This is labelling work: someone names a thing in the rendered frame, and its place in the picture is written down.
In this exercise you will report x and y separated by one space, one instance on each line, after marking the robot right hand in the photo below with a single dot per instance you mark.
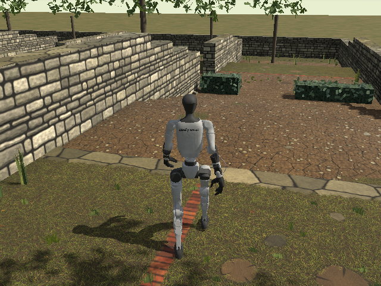
220 181

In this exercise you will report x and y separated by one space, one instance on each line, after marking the robot left upper arm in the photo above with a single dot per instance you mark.
169 132

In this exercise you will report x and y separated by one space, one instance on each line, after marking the robot right upper arm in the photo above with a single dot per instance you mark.
208 125

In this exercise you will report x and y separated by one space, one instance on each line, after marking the right robot forearm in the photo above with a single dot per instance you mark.
216 164

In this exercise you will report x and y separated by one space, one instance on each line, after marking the left robot forearm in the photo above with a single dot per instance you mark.
166 154

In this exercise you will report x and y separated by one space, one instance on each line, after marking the right robot thigh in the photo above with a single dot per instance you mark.
204 175

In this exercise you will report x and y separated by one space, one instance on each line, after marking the robot left foot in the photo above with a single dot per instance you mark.
178 252

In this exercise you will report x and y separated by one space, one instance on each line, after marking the robot left hand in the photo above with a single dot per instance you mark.
168 164

